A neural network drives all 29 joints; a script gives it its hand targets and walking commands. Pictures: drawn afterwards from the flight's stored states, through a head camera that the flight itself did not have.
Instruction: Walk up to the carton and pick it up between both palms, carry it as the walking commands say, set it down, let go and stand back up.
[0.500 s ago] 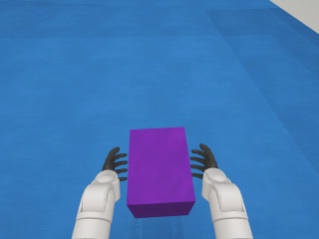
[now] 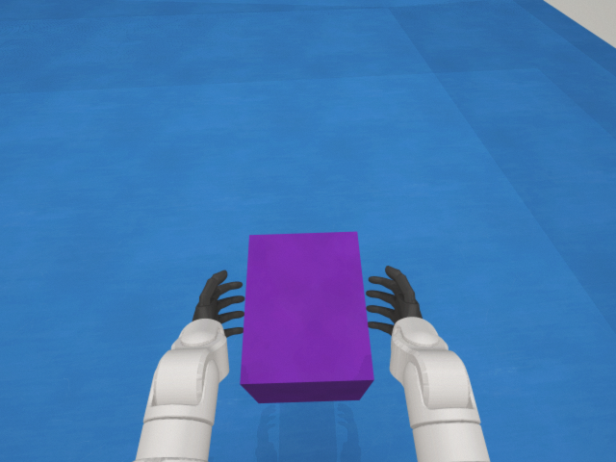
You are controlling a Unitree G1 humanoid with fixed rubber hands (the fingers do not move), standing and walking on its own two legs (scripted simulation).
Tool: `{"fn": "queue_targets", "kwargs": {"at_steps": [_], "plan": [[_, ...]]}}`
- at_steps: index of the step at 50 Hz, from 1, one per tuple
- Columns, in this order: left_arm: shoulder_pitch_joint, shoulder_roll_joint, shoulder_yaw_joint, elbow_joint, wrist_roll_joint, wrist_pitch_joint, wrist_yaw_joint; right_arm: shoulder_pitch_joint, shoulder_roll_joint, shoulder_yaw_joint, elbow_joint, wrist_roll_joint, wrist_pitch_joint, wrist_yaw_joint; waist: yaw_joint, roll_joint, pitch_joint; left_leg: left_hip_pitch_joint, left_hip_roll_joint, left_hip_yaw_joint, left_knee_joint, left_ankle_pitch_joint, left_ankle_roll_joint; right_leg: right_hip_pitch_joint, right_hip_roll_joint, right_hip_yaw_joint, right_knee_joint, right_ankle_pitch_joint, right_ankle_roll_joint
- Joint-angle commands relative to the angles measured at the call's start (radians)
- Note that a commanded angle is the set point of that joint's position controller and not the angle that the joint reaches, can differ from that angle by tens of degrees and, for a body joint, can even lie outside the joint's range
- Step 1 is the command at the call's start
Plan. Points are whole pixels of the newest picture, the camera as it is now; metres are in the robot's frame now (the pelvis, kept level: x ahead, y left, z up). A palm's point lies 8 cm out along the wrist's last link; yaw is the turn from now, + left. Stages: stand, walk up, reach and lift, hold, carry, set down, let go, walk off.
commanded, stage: carry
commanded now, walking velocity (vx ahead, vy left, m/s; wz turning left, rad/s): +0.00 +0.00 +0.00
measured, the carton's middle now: (306, 320) +0.36 +0.00 -0.06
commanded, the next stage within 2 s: none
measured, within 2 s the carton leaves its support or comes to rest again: neither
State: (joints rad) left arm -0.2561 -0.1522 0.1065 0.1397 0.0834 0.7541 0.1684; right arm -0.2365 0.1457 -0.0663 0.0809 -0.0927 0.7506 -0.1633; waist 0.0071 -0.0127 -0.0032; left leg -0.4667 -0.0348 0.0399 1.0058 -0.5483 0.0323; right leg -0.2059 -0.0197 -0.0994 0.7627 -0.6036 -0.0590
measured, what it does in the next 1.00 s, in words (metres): walks ahead: left foot, then right foot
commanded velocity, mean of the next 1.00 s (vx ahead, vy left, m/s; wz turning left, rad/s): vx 0.00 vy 0.00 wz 0.00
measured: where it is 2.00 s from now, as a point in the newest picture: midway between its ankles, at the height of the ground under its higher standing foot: (325, 291)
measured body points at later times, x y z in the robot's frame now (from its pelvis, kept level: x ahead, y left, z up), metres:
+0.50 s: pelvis +0.28 -0.02 +0.00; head +0.30 -0.05 +0.45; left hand +0.59 +0.11 +0.02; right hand +0.60 -0.15 +0.03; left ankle +0.24 +0.11 -0.67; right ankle +0.14 -0.08 -0.70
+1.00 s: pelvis +0.55 -0.07 +0.01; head +0.58 -0.10 +0.46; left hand +0.86 +0.06 +0.04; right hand +0.87 -0.19 +0.04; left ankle +0.52 +0.07 -0.62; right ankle +0.44 -0.11 -0.70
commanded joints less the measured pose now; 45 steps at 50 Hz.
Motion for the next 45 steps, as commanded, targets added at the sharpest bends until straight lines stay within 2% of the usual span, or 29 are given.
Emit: {"fn": "queue_targets", "kwargs": {"at_steps": [1,2,3,4,7,8,11,12,13,14,15,17,22,25,26,27,28,29,31,32,33,34,36,37,38,39,40,42,45], "plan": [[-0.397,-0.812,-0.484,-0.080,-0.153,-0.038,-0.244,-0.417,0.810,0.441,-0.035,0.143,-0.030,0.215,-0.006,-0.205,-0.398,0.157,-0.016,0.055,-0.377,0.444,0.045,0.246,-0.157,0.075,0.074,1.667,-0.019],[-0.391,-0.785,-0.453,-0.037,-0.144,-0.047,-0.248,-0.400,0.796,0.421,0.032,0.133,-0.035,0.223,-0.016,-0.065,-0.475,0.416,0.106,-0.123,-0.355,1.116,0.123,0.036,-0.115,0.039,0.281,1.333,0.035],[-0.460,-0.793,-0.490,-0.032,-0.153,-0.052,-0.253,-0.362,0.812,0.430,0.053,0.130,-0.039,0.234,-0.044,0.281,-0.471,0.605,0.314,-0.365,-0.346,1.926,0.287,-0.261,0.055,-0.019,0.657,0.553,0.104],[-0.449,-0.824,-0.495,-0.068,-0.158,-0.051,-0.265,-0.409,0.871,0.490,-0.033,0.176,-0.051,0.247,-0.033,0.383,-0.425,0.808,0.345,-0.464,-0.333,2.142,0.353,-0.518,0.138,0.072,0.736,-0.093,0.089],[-0.384,-0.849,-0.503,-0.118,-0.194,-0.042,-0.261,-0.382,0.855,0.471,-0.154,0.163,-0.038,0.219,-0.043,0.105,-0.279,0.793,0.294,-0.440,-0.390,1.779,0.232,-0.742,0.042,0.094,0.491,-0.121,0.044],[-0.516,-0.849,-0.508,-0.256,-0.219,-0.064,-0.249,-0.484,0.896,0.500,-0.221,0.218,-0.050,0.213,-0.042,0.211,-0.288,0.852,0.270,-0.391,-0.331,1.733,0.185,-0.793,0.010,0.104,0.327,-0.134,0.032],[-0.495,-0.781,-0.492,-0.254,-0.207,-0.027,-0.239,-0.417,0.849,0.493,-0.172,0.180,0.001,0.198,-0.013,0.185,-0.423,0.583,0.187,-0.152,-0.260,1.636,0.115,-0.281,0.049,-0.024,-0.133,0.268,0.048],[-0.440,-0.771,-0.490,-0.183,-0.181,-0.024,-0.244,-0.373,0.825,0.467,-0.096,0.145,-0.003,0.198,0.012,0.149,-0.503,0.394,0.132,-0.035,-0.028,1.462,0.046,0.034,0.009,0.064,-0.220,0.776,0.023],[-0.382,-0.760,-0.455,-0.167,-0.184,-0.016,-0.230,-0.400,0.806,0.458,-0.159,0.158,0.000,0.186,0.038,-0.099,-0.543,0.056,0.037,-0.003,0.209,0.636,-0.022,0.364,-0.181,0.326,-0.172,1.608,-0.101],[-0.391,-0.790,-0.432,-0.090,-0.161,-0.018,-0.237,-0.467,0.825,0.470,-0.150,0.160,-0.009,0.197,0.028,-0.323,-0.535,-0.112,-0.061,-0.017,0.349,-0.017,-0.052,0.521,-0.322,0.507,-0.111,2.227,-0.251],[-0.322,-0.790,-0.404,0.082,-0.104,-0.024,-0.257,-0.496,0.809,0.455,-0.035,0.118,-0.028,0.218,0.039,-0.282,-0.475,-0.216,-0.029,-0.058,0.358,-0.069,-0.035,0.524,-0.322,0.524,-0.121,2.194,-0.247],[-0.506,-0.841,-0.493,-0.114,-0.178,-0.069,-0.262,-0.466,0.891,0.484,-0.036,0.161,-0.048,0.233,0.035,-0.136,-0.292,-0.299,0.014,-0.049,0.256,-0.105,-0.014,0.452,-0.269,0.477,-0.172,1.957,-0.206],[-0.472,-0.829,-0.489,-0.100,-0.170,-0.068,-0.265,-0.487,0.891,0.518,-0.076,0.161,-0.051,0.225,0.031,-0.245,-0.309,-0.261,0.017,0.041,-0.081,0.062,-0.004,0.506,-0.175,0.289,-0.148,1.876,-0.052],[-0.517,-0.846,-0.519,-0.157,-0.186,-0.062,-0.267,-0.477,0.904,0.501,-0.082,0.173,-0.045,0.231,0.018,-0.188,-0.322,-0.043,-0.073,0.150,-0.318,0.196,-0.012,0.386,-0.117,0.146,0.057,2.057,0.011],[-0.494,-0.860,-0.528,-0.146,-0.199,-0.055,-0.271,-0.504,0.909,0.521,-0.122,0.192,-0.045,0.235,0.005,-0.191,-0.387,0.146,-0.046,0.093,-0.373,0.354,0.005,0.231,-0.137,0.153,0.157,1.909,0.032],[-0.481,-0.804,-0.499,-0.098,-0.180,-0.040,-0.264,-0.444,0.865,0.479,-0.057,0.165,-0.033,0.228,-0.036,-0.021,-0.444,0.466,0.107,-0.118,-0.376,1.161,0.140,-0.058,-0.064,0.069,0.462,1.425,0.086],[-0.447,-0.813,-0.489,-0.009,-0.164,-0.031,-0.267,-0.400,0.875,0.483,0.006,0.163,-0.032,0.237,-0.051,0.312,-0.496,0.720,0.341,-0.409,-0.342,2.034,0.336,-0.368,0.091,0.050,0.761,0.311,0.134],[-0.454,-0.818,-0.492,-0.073,-0.164,-0.045,-0.284,-0.349,0.904,0.475,0.012,0.140,-0.033,0.247,-0.053,0.316,-0.426,0.789,0.374,-0.491,-0.380,2.004,0.374,-0.546,0.096,0.130,0.751,-0.112,0.125],[-0.471,-0.814,-0.485,-0.106,-0.175,-0.066,-0.283,-0.408,0.909,0.520,-0.058,0.163,-0.038,0.240,-0.062,0.117,-0.268,0.816,0.353,-0.531,-0.402,1.777,0.303,-0.811,0.060,0.189,0.675,-0.248,0.059],[-0.488,-0.838,-0.490,-0.098,-0.169,-0.084,-0.291,-0.391,0.941,0.541,-0.007,0.165,-0.049,0.246,-0.077,0.181,-0.222,0.905,0.334,-0.523,-0.332,1.709,0.264,-0.980,0.038,0.251,0.614,-0.377,0.054],[-0.540,-0.855,-0.513,-0.203,-0.202,-0.088,-0.282,-0.497,0.942,0.565,-0.154,0.201,-0.060,0.234,-0.067,0.178,-0.270,0.955,0.317,-0.474,-0.255,1.717,0.229,-0.979,0.003,0.219,0.421,-0.326,0.050],[-0.538,-0.830,-0.504,-0.222,-0.210,-0.076,-0.271,-0.565,0.937,0.585,-0.210,0.225,-0.048,0.225,-0.041,0.103,-0.326,0.822,0.291,-0.387,-0.267,1.519,0.179,-0.774,-0.040,0.172,0.181,-0.141,0.053],[-0.506,-0.810,-0.514,-0.180,-0.195,-0.063,-0.277,-0.471,0.911,0.563,-0.126,0.174,-0.033,0.223,0.005,0.141,-0.465,0.528,0.181,-0.103,-0.168,1.385,0.082,-0.196,0.010,0.046,-0.214,0.404,0.070],[-0.465,-0.801,-0.515,-0.253,-0.220,-0.056,-0.263,-0.408,0.899,0.543,-0.176,0.190,-0.023,0.208,0.013,0.069,-0.545,0.308,0.108,-0.024,-0.009,1.061,0.017,0.102,-0.035,0.176,-0.224,0.948,0.037],[-0.499,-0.834,-0.513,-0.387,-0.252,-0.062,-0.248,-0.453,0.928,0.562,-0.331,0.223,-0.020,0.196,0.003,-0.256,-0.547,0.040,-0.013,0.003,0.167,0.171,-0.053,0.315,-0.250,0.487,-0.202,1.764,-0.083],[-0.350,-0.847,-0.504,-0.075,-0.173,-0.046,-0.274,-0.357,0.907,0.527,-0.063,0.133,-0.019,0.226,0.027,-0.416,-0.539,-0.125,-0.072,-0.019,0.360,-0.039,-0.064,0.515,-0.300,0.535,-0.126,2.306,-0.221],[-0.373,-0.780,-0.439,-0.047,-0.145,-0.052,-0.278,-0.496,0.868,0.527,-0.075,0.147,-0.032,0.229,0.034,-0.384,-0.479,-0.217,-0.047,-0.052,0.370,-0.034,-0.038,0.546,-0.273,0.515,-0.138,2.266,-0.133],[-0.458,-0.815,-0.486,-0.123,-0.179,-0.086,-0.285,-0.529,0.914,0.570,-0.096,0.181,-0.062,0.240,0.045,-0.211,-0.339,-0.403,-0.011,-0.035,0.386,-0.068,-0.033,0.553,-0.241,0.507,-0.164,2.064,-0.094],[-0.483,-0.838,-0.502,-0.131,-0.168,-0.096,-0.280,-0.462,0.929,0.547,-0.028,0.159,-0.060,0.243,0.046,-0.195,-0.277,-0.514,0.019,-0.007,0.245,-0.088,-0.015,0.597,-0.201,0.445,-0.169,1.895,-0.059]]}}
